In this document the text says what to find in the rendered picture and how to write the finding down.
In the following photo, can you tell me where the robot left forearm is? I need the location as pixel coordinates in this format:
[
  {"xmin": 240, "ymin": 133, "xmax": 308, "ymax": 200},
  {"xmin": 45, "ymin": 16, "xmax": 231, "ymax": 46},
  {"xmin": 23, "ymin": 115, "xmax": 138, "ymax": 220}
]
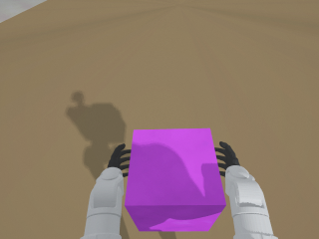
[{"xmin": 80, "ymin": 167, "xmax": 125, "ymax": 239}]

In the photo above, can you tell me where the carton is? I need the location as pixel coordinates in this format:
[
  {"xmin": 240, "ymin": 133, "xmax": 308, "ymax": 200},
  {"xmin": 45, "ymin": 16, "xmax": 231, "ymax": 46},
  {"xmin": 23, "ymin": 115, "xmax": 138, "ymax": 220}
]
[{"xmin": 125, "ymin": 128, "xmax": 226, "ymax": 232}]

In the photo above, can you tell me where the robot right forearm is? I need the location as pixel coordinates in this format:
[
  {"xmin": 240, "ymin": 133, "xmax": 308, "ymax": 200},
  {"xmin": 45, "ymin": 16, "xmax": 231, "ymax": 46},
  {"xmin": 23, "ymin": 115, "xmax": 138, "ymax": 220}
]
[{"xmin": 225, "ymin": 165, "xmax": 278, "ymax": 239}]

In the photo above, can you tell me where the robot left hand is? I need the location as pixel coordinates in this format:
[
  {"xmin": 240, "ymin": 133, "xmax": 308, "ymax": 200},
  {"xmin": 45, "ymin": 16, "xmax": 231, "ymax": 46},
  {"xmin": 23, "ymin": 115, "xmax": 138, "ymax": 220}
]
[{"xmin": 107, "ymin": 143, "xmax": 132, "ymax": 177}]

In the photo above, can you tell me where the robot right hand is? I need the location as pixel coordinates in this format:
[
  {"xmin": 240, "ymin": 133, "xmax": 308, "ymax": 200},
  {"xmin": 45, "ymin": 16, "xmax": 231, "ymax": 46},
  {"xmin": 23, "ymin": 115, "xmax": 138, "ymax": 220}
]
[{"xmin": 214, "ymin": 141, "xmax": 240, "ymax": 177}]

